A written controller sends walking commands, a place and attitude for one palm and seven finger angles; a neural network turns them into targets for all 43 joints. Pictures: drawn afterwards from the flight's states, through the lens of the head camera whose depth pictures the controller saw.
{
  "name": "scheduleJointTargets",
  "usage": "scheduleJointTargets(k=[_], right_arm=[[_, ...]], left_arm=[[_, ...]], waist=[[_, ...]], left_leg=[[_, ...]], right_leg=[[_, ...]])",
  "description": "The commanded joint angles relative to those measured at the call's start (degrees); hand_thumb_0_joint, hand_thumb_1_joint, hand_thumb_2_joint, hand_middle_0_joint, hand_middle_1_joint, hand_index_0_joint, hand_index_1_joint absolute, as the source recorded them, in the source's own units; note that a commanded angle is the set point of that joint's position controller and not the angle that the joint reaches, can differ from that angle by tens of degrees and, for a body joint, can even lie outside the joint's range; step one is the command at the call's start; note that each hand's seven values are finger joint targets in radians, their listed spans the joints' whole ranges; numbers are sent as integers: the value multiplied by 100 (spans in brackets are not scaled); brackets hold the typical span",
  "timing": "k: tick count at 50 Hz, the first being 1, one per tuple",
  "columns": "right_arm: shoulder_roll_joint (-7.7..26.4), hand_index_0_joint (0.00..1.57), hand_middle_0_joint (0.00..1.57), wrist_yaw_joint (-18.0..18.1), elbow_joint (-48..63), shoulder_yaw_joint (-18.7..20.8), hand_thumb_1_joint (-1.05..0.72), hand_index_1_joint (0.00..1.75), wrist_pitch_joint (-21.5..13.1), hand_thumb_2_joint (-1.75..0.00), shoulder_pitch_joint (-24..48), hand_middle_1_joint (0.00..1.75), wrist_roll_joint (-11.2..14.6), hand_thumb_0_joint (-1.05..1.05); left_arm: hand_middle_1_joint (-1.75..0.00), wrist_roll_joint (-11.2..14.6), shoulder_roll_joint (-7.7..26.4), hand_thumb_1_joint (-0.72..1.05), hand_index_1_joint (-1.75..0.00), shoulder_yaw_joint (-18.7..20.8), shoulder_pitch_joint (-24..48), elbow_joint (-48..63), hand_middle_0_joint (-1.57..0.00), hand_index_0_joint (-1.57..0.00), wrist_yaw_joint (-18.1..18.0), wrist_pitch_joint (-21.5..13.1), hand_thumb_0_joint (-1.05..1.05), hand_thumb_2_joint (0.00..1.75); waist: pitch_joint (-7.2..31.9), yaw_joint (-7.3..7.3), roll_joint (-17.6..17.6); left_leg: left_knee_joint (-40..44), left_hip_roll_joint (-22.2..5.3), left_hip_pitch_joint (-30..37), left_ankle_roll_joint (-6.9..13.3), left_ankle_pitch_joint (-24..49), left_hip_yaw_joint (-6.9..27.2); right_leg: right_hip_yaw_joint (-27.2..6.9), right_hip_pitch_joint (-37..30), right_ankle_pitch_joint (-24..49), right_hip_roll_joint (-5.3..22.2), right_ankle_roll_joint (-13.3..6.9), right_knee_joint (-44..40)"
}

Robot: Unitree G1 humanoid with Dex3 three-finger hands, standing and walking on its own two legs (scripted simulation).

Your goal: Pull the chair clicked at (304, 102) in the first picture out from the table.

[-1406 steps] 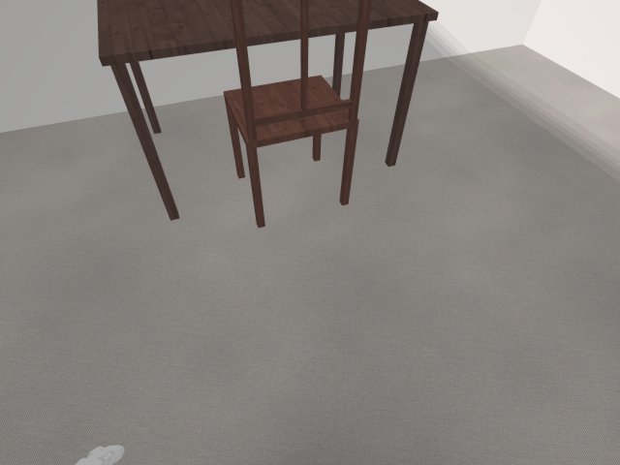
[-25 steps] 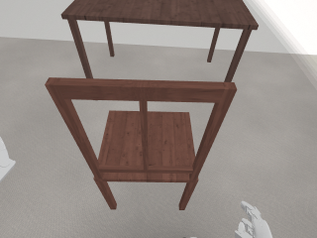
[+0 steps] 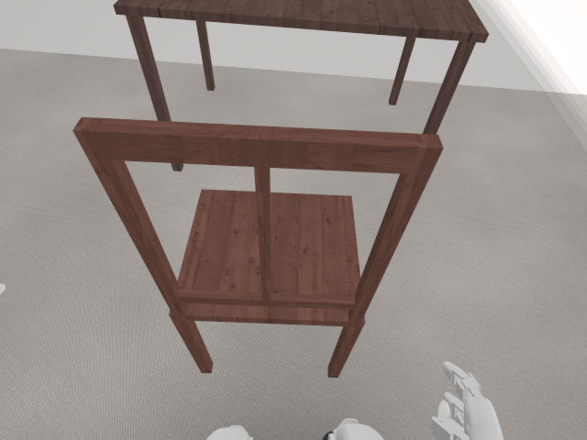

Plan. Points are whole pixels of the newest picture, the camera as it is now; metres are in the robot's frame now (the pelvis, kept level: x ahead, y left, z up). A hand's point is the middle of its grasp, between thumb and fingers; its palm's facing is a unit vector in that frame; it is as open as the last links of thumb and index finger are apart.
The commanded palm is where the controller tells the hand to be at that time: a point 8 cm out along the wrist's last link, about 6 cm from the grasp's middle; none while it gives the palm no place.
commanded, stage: step back with the hand held close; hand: left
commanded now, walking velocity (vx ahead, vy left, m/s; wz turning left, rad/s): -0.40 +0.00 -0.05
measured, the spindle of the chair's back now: (265, 245) +0.41 +0.07 -0.02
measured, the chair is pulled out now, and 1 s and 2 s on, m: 0.71 0.71 0.71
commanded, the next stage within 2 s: stop stepping back and stand still in 0.62 s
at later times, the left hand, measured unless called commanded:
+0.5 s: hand (18, 333) +0.17 +0.23 +0.20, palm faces +0.40 -0.81 -0.44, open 7.4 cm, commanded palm +0.10 +0.28 +0.21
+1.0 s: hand out of the picture +0.06 +0.23 +0.20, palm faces +0.36 -0.82 -0.45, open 7.4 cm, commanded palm +0.01 +0.27 +0.21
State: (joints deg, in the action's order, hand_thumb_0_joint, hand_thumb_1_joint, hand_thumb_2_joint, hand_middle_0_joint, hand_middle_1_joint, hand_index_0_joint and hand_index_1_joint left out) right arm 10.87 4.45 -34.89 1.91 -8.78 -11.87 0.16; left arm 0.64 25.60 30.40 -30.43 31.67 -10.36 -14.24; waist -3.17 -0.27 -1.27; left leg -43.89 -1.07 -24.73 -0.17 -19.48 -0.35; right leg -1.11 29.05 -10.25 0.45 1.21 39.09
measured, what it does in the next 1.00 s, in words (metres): walks backwards: right foot, then left foot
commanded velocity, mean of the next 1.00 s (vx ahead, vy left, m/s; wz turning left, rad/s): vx -0.20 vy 0.01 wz -0.03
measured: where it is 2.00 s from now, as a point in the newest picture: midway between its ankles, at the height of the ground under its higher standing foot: outside the picture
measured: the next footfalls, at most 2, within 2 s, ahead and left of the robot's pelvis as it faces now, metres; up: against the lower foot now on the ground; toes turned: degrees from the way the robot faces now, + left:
right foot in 0.36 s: +0.04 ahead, -0.14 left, +0.00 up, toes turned -1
left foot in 0.62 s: +0.00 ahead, +0.12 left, +0.00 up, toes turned -1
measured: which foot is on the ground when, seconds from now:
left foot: down 0.00-0.46, up 0.48-0.60, down 0.62-0.92, up 0.94-1.00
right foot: down 0.00-0.22, up 0.24-0.34, down 0.36-0.64, up 0.66-0.84, down 0.86-1.00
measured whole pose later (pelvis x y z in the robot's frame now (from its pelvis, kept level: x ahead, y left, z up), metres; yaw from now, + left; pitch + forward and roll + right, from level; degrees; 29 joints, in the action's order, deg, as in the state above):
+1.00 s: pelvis -0.16 -0.01 +0.02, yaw -6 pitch -2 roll -1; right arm 11.0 3.1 -38.0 -0.4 -6.7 -14.5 0.0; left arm 2.3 23.4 24.3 -32.6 29.3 -9.0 -11.7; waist 0.2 -0.5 0.3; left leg -44.8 -2.1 -23.4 -0.2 -23.4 0.4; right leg 1.6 15.9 -14.2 0.4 -0.2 31.6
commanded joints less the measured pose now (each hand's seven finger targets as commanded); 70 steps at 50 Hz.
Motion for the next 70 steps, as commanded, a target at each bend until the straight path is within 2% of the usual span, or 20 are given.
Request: scheduleJointTargets(k=[1,4,7,11,19,21,24,29,32,34,37,42,44,46,48,52,56,60,65,70], right_arm=[[777,20,20,30,676,354,-90,30,-283,-90,225,30,-8,0],[777,20,20,-29,577,348,-90,30,-125,-90,269,30,-87,0],[715,20,20,-50,632,263,-90,30,29,-90,393,30,-66,0],[844,20,20,69,836,311,-90,30,-141,-90,578,30,-6,0],[857,20,20,-90,243,296,-90,30,-521,-90,239,30,-127,0],[833,20,20,-100,440,397,-90,30,-490,-90,337,30,-15,0],[692,20,20,-131,467,431,-90,30,-161,-90,435,30,-39,0],[526,20,20,17,661,127,-90,30,112,-90,695,30,-45,0],[760,20,20,-10,733,329,-90,30,-40,-90,516,30,14,0],[727,20,20,-17,767,318,-90,30,-284,-90,491,30,-107,0],[815,20,20,-147,500,394,-90,30,-378,-90,216,30,-11,0],[815,20,20,-131,632,156,-90,30,-331,-90,287,30,89,0],[763,20,20,-70,595,145,-90,30,-258,-90,183,30,85,0],[778,20,20,3,680,217,-90,30,-119,-90,235,30,55,0],[768,20,20,-35,514,123,-90,30,0,-90,190,30,1,0],[816,20,20,17,654,83,-90,30,-99,-90,331,30,49,0],[808,20,20,26,872,167,-90,30,-194,-90,439,30,93,0],[734,20,20,-37,693,144,-90,30,-307,-90,266,30,71,0],[786,20,20,-56,526,242,-90,30,-193,-90,57,30,35,0],[808,20,20,-32,553,177,-90,30,-211,-90,335,30,28,0]], left_arm=[[-30,52,785,90,-30,413,320,1079,-20,-20,-70,-356,0,90],[-30,51,1045,90,-30,509,267,1071,-20,-20,-152,-291,0,90],[-30,56,992,90,-30,559,-101,1078,-20,-20,-160,-295,0,90],[-30,-13,848,90,-30,684,-134,1242,-20,-20,-117,-480,0,90],[-30,71,635,90,-30,63,556,1226,-20,-20,104,-663,0,90],[-30,131,749,90,-30,143,329,1236,-20,-20,140,-633,0,90],[-30,248,1104,90,-30,447,-128,911,-20,-20,25,-433,0,90],[-30,131,1126,90,-30,706,-400,889,-20,-20,-54,-393,0,90],[-30,192,929,90,-30,479,-418,1185,-20,-20,42,-496,0,90],[-30,304,941,90,-30,472,-314,1394,-20,-20,71,-494,0,90],[-30,282,679,90,-30,168,-357,1498,-20,-20,94,-452,0,90],[-30,245,897,90,-30,259,33,1175,-20,-20,40,-218,0,90],[-30,171,1078,90,-30,355,246,931,-20,-20,0,-166,0,90],[-30,196,904,90,-30,177,-6,704,-20,-20,-13,-7,0,90],[-30,193,919,90,-30,116,211,588,-20,-20,-39,34,0,90],[-30,124,806,90,-30,16,503,431,-20,-20,-8,-45,0,90],[-30,31,864,90,-30,167,115,751,-20,-20,50,-93,0,90],[-30,70,856,90,-30,132,-50,745,-20,-20,90,-213,0,90],[-30,92,744,90,-30,35,87,501,-20,-20,55,-189,0,90],[-30,109,746,90,-30,-45,454,571,-20,-20,41,-239,0,90]], waist=[[886,-61,-139],[972,-41,-766],[1208,-39,-638],[949,-58,1617],[1071,-14,1263],[1353,44,357],[1182,34,-676],[1058,-73,-668],[1204,-12,1053],[1130,-82,1923],[1238,14,1288],[761,-57,1176],[764,-108,333],[331,-126,-543],[405,-246,-813],[-13,-192,-259],[144,-45,2047],[173,-11,618],[208,-191,-360],[204,-115,397]], left_leg=[[846,-356,-986,197,-965,367],[39,52,18,46,-1131,233],[1018,-139,371,161,-745,401],[2711,-1687,-1810,741,-1143,1276],[1119,-1553,1153,417,3785,765],[537,-953,1016,105,2278,271],[-1181,70,324,-184,-875,183],[1838,-75,534,-76,146,125],[2350,-1608,722,497,2644,897],[2694,-2074,-91,925,2122,1375],[1920,-1800,1400,745,3657,815],[1982,-995,225,268,-992,539],[1395,-408,138,8,-1653,14],[-220,82,899,-71,-930,-129],[-789,113,1051,16,-445,-25],[2010,-112,742,242,-849,399],[3881,-1155,-992,699,-3246,1989],[2475,-568,-476,466,-1355,1040],[828,74,389,219,-726,187],[2237,-318,1057,392,-493,757]], right_leg=[[-1293,-1422,755,804,-406,-729],[-1966,-569,-828,1490,-785,-2236],[-1273,-829,-821,1159,-560,-1941],[40,-2301,-659,-127,3,812],[140,-1292,258,192,-100,-1140],[-384,-1281,1265,503,-334,-1163],[-2238,-640,814,2138,-1259,-2506],[-741,-1476,1719,1083,-576,-1303],[-91,-1211,-559,94,11,301],[-206,-1121,-1951,-21,-4,1801],[-56,-572,-1650,82,34,888],[432,-2158,-715,47,15,-1723],[-24,-1883,-1630,360,-282,-1970],[-1493,95,-3413,1123,-773,-2846],[-1246,286,-3038,1443,-902,-2858],[-547,-590,-2542,780,-470,-2046],[357,-2153,-1414,-147,-75,453],[215,-2570,-920,113,-212,-1703],[-1599,-1150,-2857,1134,-873,-2730],[-551,-1129,-1746,531,-446,-1796]])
